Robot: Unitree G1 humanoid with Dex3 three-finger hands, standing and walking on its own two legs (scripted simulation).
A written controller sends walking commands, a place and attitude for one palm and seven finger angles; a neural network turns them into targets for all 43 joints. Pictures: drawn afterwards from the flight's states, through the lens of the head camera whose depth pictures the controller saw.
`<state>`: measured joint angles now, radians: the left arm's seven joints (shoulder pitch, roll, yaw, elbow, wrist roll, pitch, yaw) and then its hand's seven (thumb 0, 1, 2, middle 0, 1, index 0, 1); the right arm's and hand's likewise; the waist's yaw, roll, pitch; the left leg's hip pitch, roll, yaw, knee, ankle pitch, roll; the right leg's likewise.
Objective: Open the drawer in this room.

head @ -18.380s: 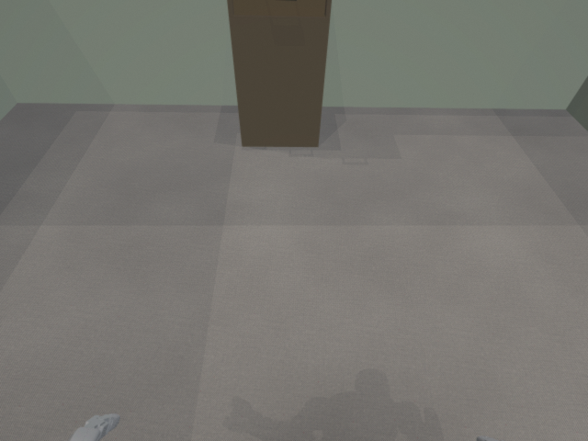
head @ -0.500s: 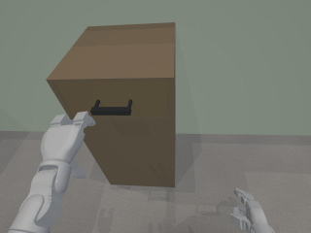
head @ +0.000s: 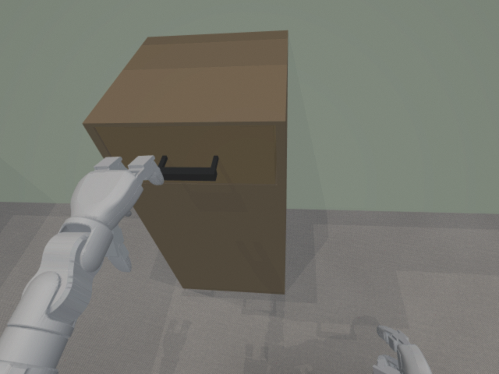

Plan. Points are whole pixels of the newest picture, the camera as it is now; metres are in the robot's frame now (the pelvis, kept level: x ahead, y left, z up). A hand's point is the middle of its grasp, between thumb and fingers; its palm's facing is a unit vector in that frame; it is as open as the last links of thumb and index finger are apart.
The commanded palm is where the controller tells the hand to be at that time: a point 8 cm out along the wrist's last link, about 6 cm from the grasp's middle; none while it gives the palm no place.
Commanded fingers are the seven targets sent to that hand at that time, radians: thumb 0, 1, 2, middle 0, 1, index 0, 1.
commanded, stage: raise the hand with hooked fingers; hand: left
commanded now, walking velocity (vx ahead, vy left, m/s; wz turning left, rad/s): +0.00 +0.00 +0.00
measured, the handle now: (187, 167) +0.52 +0.22 +0.01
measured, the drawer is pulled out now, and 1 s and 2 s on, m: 0.00 0.00 0.00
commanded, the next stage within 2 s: move the hooked fingers above the handle in 0.16 s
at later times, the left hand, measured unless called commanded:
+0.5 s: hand (135, 212) +0.32 +0.23 +0.10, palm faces +0.00 -0.06 -1.00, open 13.8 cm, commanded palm +0.31 +0.23 +0.17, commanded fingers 0.00 -0.50 0.30 -0.30 -1.20 -0.30 -1.20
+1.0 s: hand (158, 185) +0.39 +0.22 +0.09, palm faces +0.04 -0.06 -1.00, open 13.8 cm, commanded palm +0.36 +0.23 +0.15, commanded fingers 0.00 -0.50 0.30 -0.30 -1.20 -0.30 -1.20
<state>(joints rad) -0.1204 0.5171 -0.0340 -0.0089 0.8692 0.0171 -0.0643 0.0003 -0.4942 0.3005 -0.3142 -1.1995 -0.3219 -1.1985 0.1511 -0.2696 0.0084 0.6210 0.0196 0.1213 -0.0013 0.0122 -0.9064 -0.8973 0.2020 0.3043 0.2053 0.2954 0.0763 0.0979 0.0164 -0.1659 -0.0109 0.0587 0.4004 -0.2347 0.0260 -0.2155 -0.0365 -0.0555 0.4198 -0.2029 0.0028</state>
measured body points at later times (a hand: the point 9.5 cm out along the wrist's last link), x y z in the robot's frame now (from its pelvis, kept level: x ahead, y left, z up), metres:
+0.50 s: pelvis +0.00 -0.02 +0.00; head +0.01 -0.05 +0.45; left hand +0.32 +0.23 +0.15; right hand +0.20 -0.24 -0.11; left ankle -0.01 +0.10 -0.74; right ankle +0.01 -0.12 -0.74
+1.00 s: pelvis +0.01 +0.00 +0.00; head +0.05 -0.04 +0.44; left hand +0.38 +0.22 +0.14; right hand +0.15 -0.25 -0.14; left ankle -0.01 +0.10 -0.74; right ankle +0.01 -0.12 -0.74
